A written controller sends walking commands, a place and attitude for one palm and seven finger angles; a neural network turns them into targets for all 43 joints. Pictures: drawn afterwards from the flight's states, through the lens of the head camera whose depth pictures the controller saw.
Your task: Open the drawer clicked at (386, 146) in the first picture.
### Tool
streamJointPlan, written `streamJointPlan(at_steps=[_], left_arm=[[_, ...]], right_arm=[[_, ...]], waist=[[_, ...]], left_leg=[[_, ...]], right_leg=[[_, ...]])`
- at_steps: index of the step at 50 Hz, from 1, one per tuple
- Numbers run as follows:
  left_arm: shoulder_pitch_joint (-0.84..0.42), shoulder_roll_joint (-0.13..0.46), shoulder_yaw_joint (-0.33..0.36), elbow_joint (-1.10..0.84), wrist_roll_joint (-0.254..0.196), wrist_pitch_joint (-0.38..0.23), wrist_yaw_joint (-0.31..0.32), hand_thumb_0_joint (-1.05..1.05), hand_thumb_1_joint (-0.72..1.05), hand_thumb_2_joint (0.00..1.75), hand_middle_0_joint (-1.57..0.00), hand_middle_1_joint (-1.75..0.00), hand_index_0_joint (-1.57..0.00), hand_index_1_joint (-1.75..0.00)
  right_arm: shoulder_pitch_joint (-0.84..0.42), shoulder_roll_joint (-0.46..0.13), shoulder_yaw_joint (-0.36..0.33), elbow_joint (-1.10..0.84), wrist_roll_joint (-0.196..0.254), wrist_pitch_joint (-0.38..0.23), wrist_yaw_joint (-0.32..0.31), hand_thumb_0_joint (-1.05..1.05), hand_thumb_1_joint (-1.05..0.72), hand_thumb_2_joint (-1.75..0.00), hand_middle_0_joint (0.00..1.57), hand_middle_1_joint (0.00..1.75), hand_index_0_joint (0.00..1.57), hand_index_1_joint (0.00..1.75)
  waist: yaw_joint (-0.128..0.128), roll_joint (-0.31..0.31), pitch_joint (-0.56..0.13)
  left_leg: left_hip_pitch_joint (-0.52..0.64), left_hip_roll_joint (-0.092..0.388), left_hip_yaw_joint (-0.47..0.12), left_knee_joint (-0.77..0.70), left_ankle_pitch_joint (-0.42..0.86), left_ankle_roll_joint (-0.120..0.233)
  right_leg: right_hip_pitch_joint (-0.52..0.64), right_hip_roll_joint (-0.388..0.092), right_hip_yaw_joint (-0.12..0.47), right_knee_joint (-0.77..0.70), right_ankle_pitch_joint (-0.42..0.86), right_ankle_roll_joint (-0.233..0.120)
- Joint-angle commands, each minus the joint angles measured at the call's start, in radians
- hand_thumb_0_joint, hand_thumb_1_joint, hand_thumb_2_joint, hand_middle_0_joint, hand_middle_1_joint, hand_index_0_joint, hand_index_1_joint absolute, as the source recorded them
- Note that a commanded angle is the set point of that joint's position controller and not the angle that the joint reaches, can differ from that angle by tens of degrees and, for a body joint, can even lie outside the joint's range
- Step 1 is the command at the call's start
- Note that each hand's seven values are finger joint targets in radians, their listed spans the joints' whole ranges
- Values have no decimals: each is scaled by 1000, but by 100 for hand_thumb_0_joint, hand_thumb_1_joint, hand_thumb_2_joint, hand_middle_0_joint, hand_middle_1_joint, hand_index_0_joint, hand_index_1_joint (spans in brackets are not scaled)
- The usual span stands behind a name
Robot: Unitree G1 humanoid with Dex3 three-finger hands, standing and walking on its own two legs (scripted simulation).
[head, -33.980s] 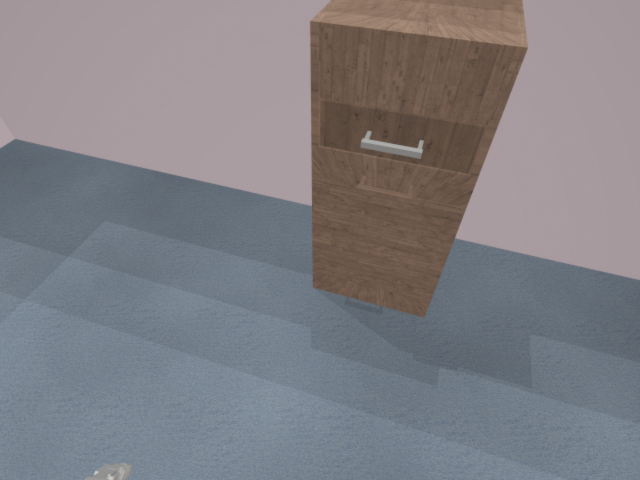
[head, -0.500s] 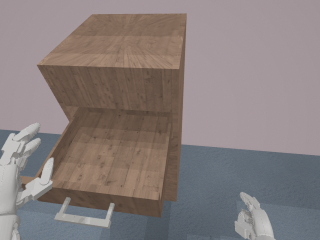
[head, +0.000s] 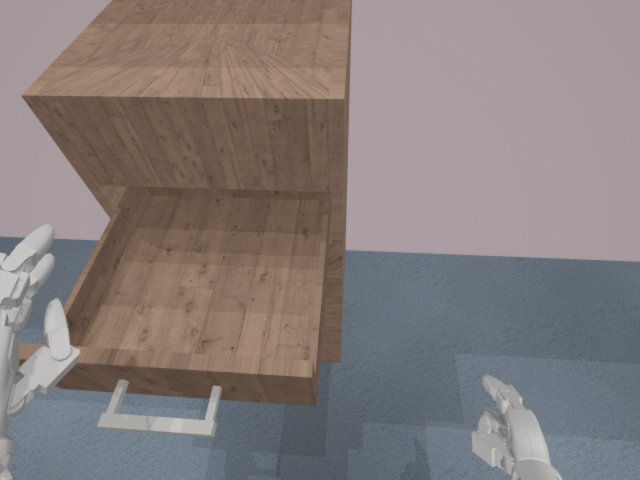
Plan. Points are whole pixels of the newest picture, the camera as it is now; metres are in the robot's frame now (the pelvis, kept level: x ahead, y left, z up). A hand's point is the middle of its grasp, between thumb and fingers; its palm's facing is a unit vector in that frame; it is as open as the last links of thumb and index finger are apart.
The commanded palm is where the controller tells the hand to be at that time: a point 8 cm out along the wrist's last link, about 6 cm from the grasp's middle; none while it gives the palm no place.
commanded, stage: step back with the hand held close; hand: left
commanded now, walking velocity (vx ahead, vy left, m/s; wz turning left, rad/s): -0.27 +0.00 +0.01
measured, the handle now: (162, 408) +0.21 +0.23 -0.05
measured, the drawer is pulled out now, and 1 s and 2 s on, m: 0.30 0.30 0.30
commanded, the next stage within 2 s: stop stepping back and stand still in 1.14 s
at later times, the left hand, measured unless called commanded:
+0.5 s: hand (9, 445) +0.13 +0.25 +0.15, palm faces +0.36 -0.81 -0.46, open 7.4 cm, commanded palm +0.07 +0.30 +0.17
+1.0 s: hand out of the picture +0.06 +0.19 +0.15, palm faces +0.16 -0.81 -0.57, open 7.4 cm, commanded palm -0.02 +0.25 +0.17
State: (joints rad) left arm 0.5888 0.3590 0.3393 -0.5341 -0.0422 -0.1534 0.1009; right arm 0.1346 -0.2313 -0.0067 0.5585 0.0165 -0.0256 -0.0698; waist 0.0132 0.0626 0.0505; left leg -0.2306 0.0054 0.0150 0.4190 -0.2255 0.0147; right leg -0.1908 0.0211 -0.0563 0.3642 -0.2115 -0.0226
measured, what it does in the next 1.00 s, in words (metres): walks backwards: right foot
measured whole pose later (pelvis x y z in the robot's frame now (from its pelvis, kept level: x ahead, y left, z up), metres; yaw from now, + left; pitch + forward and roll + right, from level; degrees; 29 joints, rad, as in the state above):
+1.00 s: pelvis -0.16 -0.02 -0.01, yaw -3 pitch +5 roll -1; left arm 0.66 0.44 0.39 -0.68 -0.06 -0.19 0.10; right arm 0.07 -0.18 0.01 0.57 0.02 -0.09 -0.03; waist -0.01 0.05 0.10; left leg -0.48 0.06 0.00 0.59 -0.19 -0.01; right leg -0.23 0.04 -0.08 0.44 -0.29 -0.04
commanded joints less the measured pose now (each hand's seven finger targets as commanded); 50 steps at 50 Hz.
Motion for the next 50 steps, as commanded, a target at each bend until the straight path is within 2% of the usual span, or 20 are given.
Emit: streamJointPlan(at_steps=[1,6,11,16,19,21,23,25,28,30,31,32,34,38,43,46,47,48,49,50], left_arm=[[98,195,154,-253,-3,-62,25,0,90,90,-20,-30,-20,-30],[122,218,183,-307,-7,-63,38,0,90,90,-20,-30,-20,-30],[129,200,170,-318,-6,-63,45,0,90,90,-20,-30,-20,-30],[78,184,161,-315,6,-69,55,0,90,90,-20,-30,-20,-30],[55,168,149,-297,8,-73,56,0,90,90,-20,-30,-20,-30],[28,183,151,-307,9,-76,60,0,90,90,-20,-30,-20,-30],[10,167,120,-313,5,-78,68,0,90,90,-20,-30,-20,-30],[-9,170,119,-344,7,-75,74,0,90,90,-20,-30,-20,-30],[38,178,151,-334,8,-71,82,0,90,90,-20,-30,-20,-30],[41,199,173,-388,24,-90,83,0,90,90,-20,-30,-20,-30],[53,207,176,-356,27,-90,82,0,90,90,-20,-30,-20,-30],[64,210,184,-383,21,-97,76,0,90,90,-20,-30,-20,-30],[75,199,178,-426,15,-110,73,0,90,90,-20,-30,-20,-30],[103,154,140,-400,5,-90,66,0,90,90,-20,-30,-20,-30],[121,179,168,-344,-20,-80,46,0,90,90,-20,-30,-20,-30],[152,224,215,-344,-29,-95,29,0,90,90,-20,-30,-20,-30],[155,235,225,-341,-35,-104,23,0,90,90,-20,-30,-20,-30],[145,248,224,-346,-34,-108,25,0,90,90,-20,-30,-20,-30],[133,225,209,-320,-36,-106,31,0,90,90,-20,-30,-20,-30],[168,217,213,-291,-39,-101,36,0,90,90,-20,-30,-20,-30]], right_arm=[[-106,-97,-52,-181,1,-31,-9,0,-90,-90,20,30,20,30],[-99,-94,-59,-197,4,-23,-17,0,-90,-90,20,30,20,30],[-83,-100,-60,-196,-2,-40,-13,0,-90,-90,20,30,20,30],[-65,-108,-52,-182,-9,-71,-8,0,-90,-90,20,30,20,30],[-50,-112,-48,-187,-3,-84,-4,0,-90,-90,20,30,20,30],[-33,-107,-55,-181,-2,-87,-4,0,-90,-90,20,30,20,30],[-14,-93,-54,-155,1,-84,1,0,-90,-90,20,30,20,30],[-33,-81,-44,-144,-9,-83,0,0,-90,-90,20,30,20,30],[-50,-78,-33,-144,-15,-83,-12,0,-90,-90,20,30,20,30],[-62,-90,-40,-162,-17,-96,-14,0,-90,-90,20,30,20,30],[-62,-77,-49,-158,-14,-104,-10,0,-90,-90,20,30,20,30],[-50,-65,-45,-159,-29,-113,-4,0,-90,-90,20,30,20,30],[-33,-69,-52,-143,-38,-135,3,0,-90,-90,20,30,20,30],[-26,-81,-58,-108,-20,-148,19,0,-90,-90,20,30,20,30],[-69,-96,-46,-105,-21,-143,24,0,-90,-90,20,30,20,30],[-89,-101,-45,-124,-10,-124,25,0,-90,-90,20,30,20,30],[-97,-89,-44,-134,-5,-112,26,0,-90,-90,20,30,20,30],[-88,-72,-42,-146,9,-89,27,0,-90,-90,20,30,20,30],[-99,-72,-58,-158,42,-88,20,0,-90,-90,20,30,20,30],[-106,-70,-59,-156,48,-91,10,0,-90,-90,20,30,20,30]], waist=[[1,-41,-286],[0,-19,-280],[4,61,-230],[1,85,-132],[-8,-15,-92],[-21,-130,-96],[-31,-221,-118],[-27,-225,-136],[-27,-68,-121],[-13,179,-156],[-14,159,-193],[-13,228,-233],[-8,177,-228],[-11,116,-238],[-6,120,-229],[8,52,-265],[6,-54,-273],[-4,-242,-298],[2,-378,-297],[4,-353,-305]], left_leg=[[112,68,-42,36,420,23],[80,91,-74,36,502,19],[2,146,-128,-38,429,31],[-216,200,-161,-120,80,72],[-312,161,-152,-71,-165,67],[-210,68,-104,71,-227,37],[-15,-13,-43,351,-164,2],[32,-13,-47,405,-150,1],[-35,57,-105,32,-57,17],[-168,232,-274,-96,250,69],[-108,257,-254,-66,423,78],[-62,272,-269,-79,530,80],[-14,293,-254,-47,648,105],[185,245,-178,12,814,84],[133,249,-194,-16,632,84],[51,195,-137,47,397,49],[23,143,-80,114,306,23],[-37,44,22,272,118,-16],[-161,-47,36,514,-215,-32],[-227,-64,-28,688,-305,-26]], right_leg=[[64,-133,73,38,440,10],[47,-113,51,101,405,8],[13,-78,33,176,136,12],[52,-69,46,244,-51,16],[66,-95,93,164,29,10],[-79,-167,206,2,-34,-29],[-299,-300,291,-123,-131,-100],[-331,-334,237,-120,-86,-118],[-207,-198,127,56,-10,-41],[-61,-62,37,323,33,26],[-86,-56,38,385,-64,23],[-141,-55,39,488,-189,21],[-191,-43,67,570,-263,20],[-223,-27,6,365,-175,24],[-110,-36,10,139,-103,29],[25,-67,4,-39,143,30],[48,-111,29,-66,302,25],[58,-246,131,-55,600,-27],[70,-356,172,-14,861,-70],[68,-392,138,11,909,-96]])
